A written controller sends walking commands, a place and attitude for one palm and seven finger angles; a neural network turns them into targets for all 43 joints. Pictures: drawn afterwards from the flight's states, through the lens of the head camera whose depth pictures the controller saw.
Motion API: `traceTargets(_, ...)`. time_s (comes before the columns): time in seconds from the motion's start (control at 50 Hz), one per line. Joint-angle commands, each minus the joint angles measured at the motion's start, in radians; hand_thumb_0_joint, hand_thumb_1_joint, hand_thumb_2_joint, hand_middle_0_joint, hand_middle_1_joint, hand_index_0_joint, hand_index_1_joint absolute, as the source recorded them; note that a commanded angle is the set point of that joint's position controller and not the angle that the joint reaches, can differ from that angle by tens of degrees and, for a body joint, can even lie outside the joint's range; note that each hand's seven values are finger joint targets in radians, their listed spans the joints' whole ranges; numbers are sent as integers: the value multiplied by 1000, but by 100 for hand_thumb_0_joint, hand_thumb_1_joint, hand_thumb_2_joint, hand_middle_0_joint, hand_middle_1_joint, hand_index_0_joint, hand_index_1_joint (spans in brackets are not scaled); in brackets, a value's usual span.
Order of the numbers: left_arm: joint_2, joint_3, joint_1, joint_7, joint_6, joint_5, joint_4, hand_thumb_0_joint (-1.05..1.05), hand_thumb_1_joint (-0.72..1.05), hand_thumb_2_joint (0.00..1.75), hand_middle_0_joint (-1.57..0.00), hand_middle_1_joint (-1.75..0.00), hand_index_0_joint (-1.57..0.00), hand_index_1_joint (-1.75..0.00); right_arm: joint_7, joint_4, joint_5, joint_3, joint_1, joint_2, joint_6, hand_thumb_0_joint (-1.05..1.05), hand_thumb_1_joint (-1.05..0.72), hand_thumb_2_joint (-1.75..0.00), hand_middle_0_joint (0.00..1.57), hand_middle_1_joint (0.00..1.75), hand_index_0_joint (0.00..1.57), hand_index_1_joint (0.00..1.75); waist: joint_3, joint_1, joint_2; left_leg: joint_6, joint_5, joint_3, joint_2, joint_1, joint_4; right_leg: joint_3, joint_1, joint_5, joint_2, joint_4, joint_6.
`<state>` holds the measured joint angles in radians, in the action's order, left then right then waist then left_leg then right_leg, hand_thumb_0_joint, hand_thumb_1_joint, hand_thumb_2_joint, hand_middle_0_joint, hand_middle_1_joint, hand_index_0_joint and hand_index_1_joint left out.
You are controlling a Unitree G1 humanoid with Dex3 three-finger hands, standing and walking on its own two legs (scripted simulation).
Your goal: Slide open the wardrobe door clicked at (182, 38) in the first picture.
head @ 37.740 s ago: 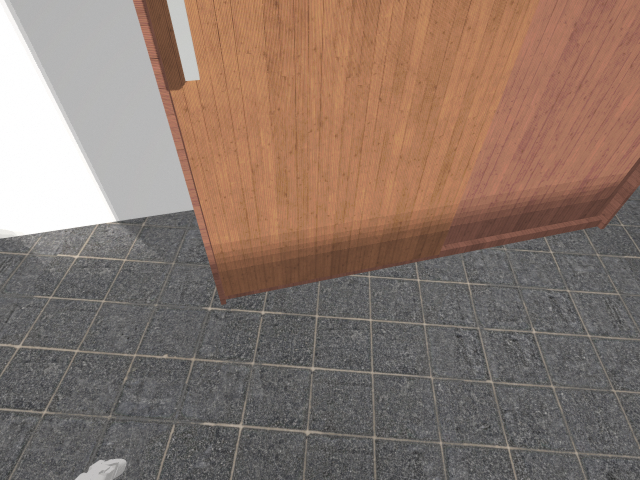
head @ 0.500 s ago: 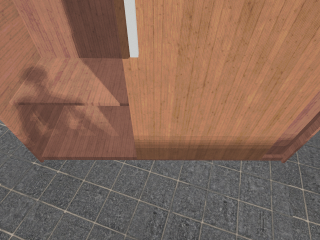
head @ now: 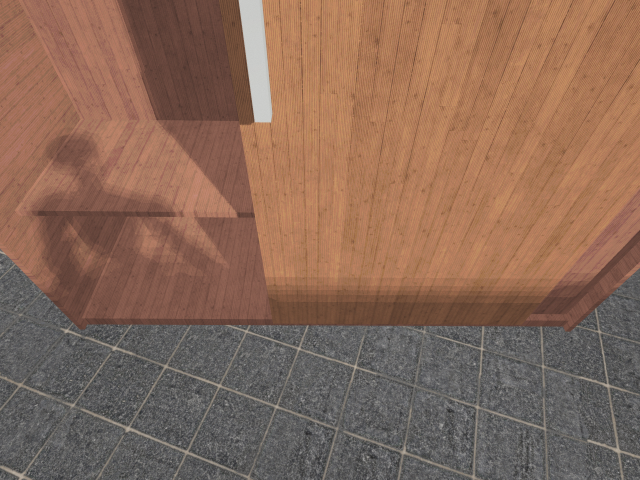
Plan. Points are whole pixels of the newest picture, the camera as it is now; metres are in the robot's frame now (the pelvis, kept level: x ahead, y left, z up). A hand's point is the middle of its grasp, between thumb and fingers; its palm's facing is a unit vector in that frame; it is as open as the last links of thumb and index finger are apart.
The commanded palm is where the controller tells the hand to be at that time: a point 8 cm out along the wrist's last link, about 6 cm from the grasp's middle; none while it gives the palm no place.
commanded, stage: stand and wait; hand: left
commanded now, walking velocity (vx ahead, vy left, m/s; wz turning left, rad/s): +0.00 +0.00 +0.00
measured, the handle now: (257, 47) +0.67 +0.14 +0.21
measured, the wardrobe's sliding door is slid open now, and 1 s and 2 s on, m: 0.66 0.66 0.66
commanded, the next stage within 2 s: none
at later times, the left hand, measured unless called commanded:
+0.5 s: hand out of the picture +0.08 +0.24 -0.16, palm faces -0.03 -0.95 -0.31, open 7.4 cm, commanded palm none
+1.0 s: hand out of the picture +0.07 +0.24 -0.16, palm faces -0.03 -0.95 -0.31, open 7.4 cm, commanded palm none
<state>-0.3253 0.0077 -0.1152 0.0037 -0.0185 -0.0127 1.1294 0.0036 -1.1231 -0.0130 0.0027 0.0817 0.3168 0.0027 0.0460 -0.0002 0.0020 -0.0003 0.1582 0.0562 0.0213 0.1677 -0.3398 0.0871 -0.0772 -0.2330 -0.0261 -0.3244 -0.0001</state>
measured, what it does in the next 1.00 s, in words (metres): stands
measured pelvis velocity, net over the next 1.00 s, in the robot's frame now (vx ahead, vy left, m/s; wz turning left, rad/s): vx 0.01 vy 0.00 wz -0.01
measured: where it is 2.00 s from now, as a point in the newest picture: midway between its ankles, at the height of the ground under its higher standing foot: outside the picture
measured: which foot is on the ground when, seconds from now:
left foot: down 0.00-1.00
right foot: down 0.00-1.00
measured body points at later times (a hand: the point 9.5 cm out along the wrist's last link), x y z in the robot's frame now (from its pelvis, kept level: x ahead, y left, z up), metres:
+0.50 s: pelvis +0.01 +0.00 +0.00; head +0.03 +0.00 +0.45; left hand +0.08 +0.28 -0.14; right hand +0.08 -0.29 -0.14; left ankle +0.02 +0.12 -0.75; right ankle -0.04 -0.11 -0.75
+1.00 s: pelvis +0.01 +0.00 +0.00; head +0.02 +0.00 +0.45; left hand +0.07 +0.29 -0.14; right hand +0.08 -0.29 -0.14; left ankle +0.02 +0.12 -0.75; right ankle -0.04 -0.11 -0.75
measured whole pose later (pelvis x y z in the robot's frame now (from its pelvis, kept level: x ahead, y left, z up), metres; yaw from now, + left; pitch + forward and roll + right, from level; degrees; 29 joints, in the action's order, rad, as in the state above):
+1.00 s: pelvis +0.01 +0.00 +0.00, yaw +0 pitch -1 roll +0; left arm -0.32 0.01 -0.13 0.00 -0.02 -0.01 1.13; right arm 0.01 -1.13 -0.01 0.00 0.10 0.31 0.00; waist 0.04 0.00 -0.01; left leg 0.00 0.16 0.06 0.02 0.14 -0.31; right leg 0.08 -0.05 -0.23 -0.02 -0.29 0.00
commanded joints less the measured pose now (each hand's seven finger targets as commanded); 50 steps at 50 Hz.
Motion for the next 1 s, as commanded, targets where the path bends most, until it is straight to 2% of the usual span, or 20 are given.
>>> traceTargets(0.0,-192,35,22,-13,-20,1,-52,0,90,90,-20,-30,-20,-30,15,56,-3,-37,-30,194,-24,0,-90,-90,20,30,20,30,-88,-6,-6,25,-204,-109,114,-81,32,-100,-31,203,-123,67,31)
traceTargets(0.04,-193,36,16,-14,-21,1,-55,0,90,90,-20,-30,-20,-30,16,58,-2,-36,-30,196,-24,0,-90,-90,20,30,20,30,-100,-3,-16,27,-216,-111,113,-93,29,-102,-24,217,-122,68,32)
traceTargets(0.12,-189,36,23,-13,-20,2,-56,0,90,90,-20,-30,-20,-30,17,56,-4,-35,-29,196,-26,0,-90,-90,20,30,20,30,-91,-4,10,25,-225,-110,114,-84,34,-103,-17,218,-123,67,33)
traceTargets(0.24,-189,37,14,-15,-22,1,-57,0,90,90,-20,-30,-20,-30,18,57,-1,-35,-22,192,-26,0,-90,-90,20,30,20,30,-104,-4,-8,25,-240,-106,116,-101,31,-100,-8,242,-122,69,31)
traceTargets(0.46,-183,37,14,-17,-20,2,-54,0,90,90,-20,-30,-20,-30,21,51,-2,-36,-9,188,-26,0,-90,-90,20,30,20,30,-98,-6,-2,24,-254,-103,117,-104,33,-98,-2,259,-123,68,34)
traceTargets(0.52,-181,36,11,-16,-18,3,-52,0,90,90,-20,-30,-20,-30,20,50,-2,-35,-12,187,-25,0,-90,-90,20,30,20,30,-72,-5,0,24,-228,-106,115,-93,41,-99,-15,223,-121,78,33)
traceTargets(0.7,-182,36,3,-17,-20,3,-49,0,90,90,-20,-30,-20,-30,20,45,-2,-36,-6,187,-26,0,-90,-90,20,30,20,30,-95,-4,-1,25,-239,-103,117,-109,38,-101,-4,244,-124,77,34)
traceTargets(0.88,-180,34,3,-15,-17,2,-44,0,90,90,-20,-30,-20,-30,19,44,-3,-35,-8,185,-25,0,-90,-90,20,30,20,30,-65,-4,12,23,-203,-103,117,-96,51,-102,-22,188,-123,90,33)
traceTargets(0.94,-181,35,0,-15,-18,1,-44,0,90,90,-20,-30,-20,-30,19,46,-2,-36,-5,186,-25,0,-90,-90,20,30,20,30,-73,-4,-4,25,-200,-107,117,-103,52,-105,-21,183,-119,91,33)
traceTargets(0.98,-181,34,6,-15,-17,1,-45,0,90,90,-20,-30,-20,-30,19,43,-2,-35,-8,187,-25,0,-90,-90,20,30,20,30,-70,-6,10,23,-194,-107,116,-97,54,-109,-22,178,-120,93,33)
